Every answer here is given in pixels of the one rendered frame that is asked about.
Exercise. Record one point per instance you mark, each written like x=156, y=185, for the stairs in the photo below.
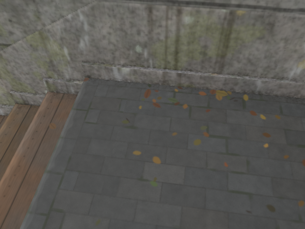
x=28, y=136

